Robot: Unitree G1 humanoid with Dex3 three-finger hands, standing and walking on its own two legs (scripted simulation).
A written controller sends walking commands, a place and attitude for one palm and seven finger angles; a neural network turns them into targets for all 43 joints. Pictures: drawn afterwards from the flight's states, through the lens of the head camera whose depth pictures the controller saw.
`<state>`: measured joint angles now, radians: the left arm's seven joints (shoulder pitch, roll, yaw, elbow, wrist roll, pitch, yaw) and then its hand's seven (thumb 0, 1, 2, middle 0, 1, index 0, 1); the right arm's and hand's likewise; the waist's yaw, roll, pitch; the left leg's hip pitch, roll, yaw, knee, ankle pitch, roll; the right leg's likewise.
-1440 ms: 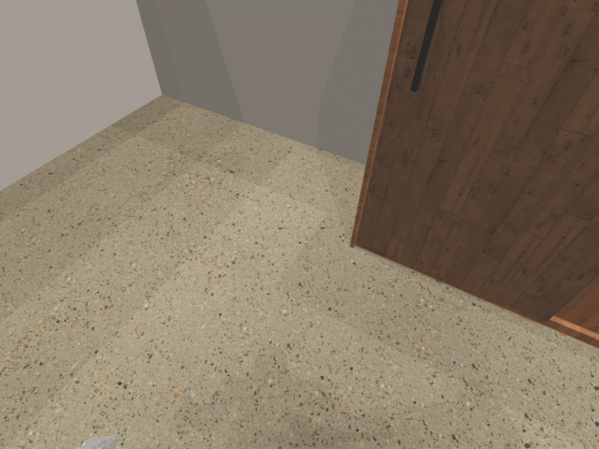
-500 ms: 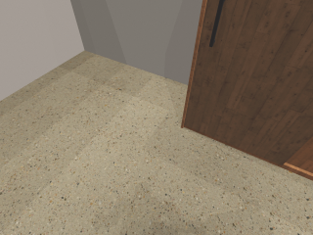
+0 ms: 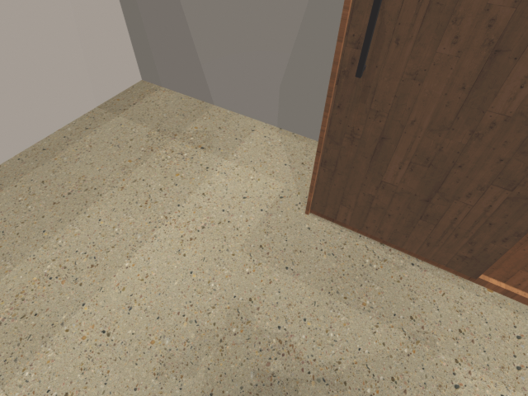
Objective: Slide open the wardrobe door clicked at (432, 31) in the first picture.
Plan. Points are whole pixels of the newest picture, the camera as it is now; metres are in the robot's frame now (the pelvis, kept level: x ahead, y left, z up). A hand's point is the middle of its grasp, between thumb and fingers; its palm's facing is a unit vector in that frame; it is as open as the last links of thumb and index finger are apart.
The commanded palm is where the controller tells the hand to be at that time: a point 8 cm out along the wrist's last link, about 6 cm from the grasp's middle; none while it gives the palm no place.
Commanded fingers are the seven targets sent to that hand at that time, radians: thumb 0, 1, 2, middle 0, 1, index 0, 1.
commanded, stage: look at it before walking up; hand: left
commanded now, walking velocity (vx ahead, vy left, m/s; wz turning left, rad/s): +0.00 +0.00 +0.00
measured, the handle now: (369, 37) +1.00 -0.23 +0.11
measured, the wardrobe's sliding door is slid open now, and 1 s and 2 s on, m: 0.00 0.00 0.00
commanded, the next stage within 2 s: walk to a spot facing it in 0.10 s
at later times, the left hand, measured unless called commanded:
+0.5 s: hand out of the picture +0.04 +0.21 -0.19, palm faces +0.02 -0.98 -0.19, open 7.3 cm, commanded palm none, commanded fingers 0.00 0.90 0.90 -0.20 -0.30 -0.20 -0.30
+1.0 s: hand (194, 306) +0.32 +0.17 -0.20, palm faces -0.14 -0.96 -0.24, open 7.3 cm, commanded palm none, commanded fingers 0.00 0.90 0.90 -0.20 -0.30 -0.20 -0.30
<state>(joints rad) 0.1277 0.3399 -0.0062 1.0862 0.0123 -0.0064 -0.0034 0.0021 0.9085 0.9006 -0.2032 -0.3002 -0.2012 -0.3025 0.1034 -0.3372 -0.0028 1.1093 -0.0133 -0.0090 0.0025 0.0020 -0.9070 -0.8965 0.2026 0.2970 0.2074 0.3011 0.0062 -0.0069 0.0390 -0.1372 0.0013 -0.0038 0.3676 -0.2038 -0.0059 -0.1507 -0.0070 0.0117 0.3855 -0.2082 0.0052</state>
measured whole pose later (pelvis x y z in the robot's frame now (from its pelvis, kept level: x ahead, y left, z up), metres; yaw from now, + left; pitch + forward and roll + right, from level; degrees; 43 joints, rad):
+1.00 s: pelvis +0.20 -0.01 -0.03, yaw -10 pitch -3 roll -1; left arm 0.14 0.21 0.07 0.98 0.01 -0.03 0.01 0.00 0.93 0.90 -0.20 -0.30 -0.20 -0.30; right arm 0.39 -0.13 -0.04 1.16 -0.01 -0.01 -0.04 0.01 -0.91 -0.90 0.20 0.30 0.21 0.30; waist -0.02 0.01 0.15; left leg -0.30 0.07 0.06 1.27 -0.47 0.00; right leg -0.40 0.05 -0.15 0.63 -0.20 -0.12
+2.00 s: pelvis +0.33 -0.03 -0.01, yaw -25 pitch +0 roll -1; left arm 0.33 0.14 0.04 1.11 0.03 -0.05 0.01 0.00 0.93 0.90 -0.20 -0.30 -0.20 -0.30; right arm 0.29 -0.17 -0.06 1.08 -0.03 0.01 0.02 0.01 -0.91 -0.90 0.20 0.30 0.20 0.30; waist -0.02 0.01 0.01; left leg -0.51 0.13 0.11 0.89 -0.32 -0.03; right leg -0.04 0.01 -0.10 0.38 -0.34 -0.02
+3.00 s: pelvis +0.53 -0.10 -0.02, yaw -25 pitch -1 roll -1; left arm 0.18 0.20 0.07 1.02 0.02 0.05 0.03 0.00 0.92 0.90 -0.20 -0.30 -0.20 -0.30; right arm 0.13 -0.17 -0.05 0.97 -0.03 0.02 -0.02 0.00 -0.91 -0.90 0.20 0.30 0.20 0.30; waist 0.03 -0.05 0.08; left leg -0.30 0.02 0.08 0.60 -0.28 0.03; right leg -0.36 -0.07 -0.08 0.70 -0.39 0.02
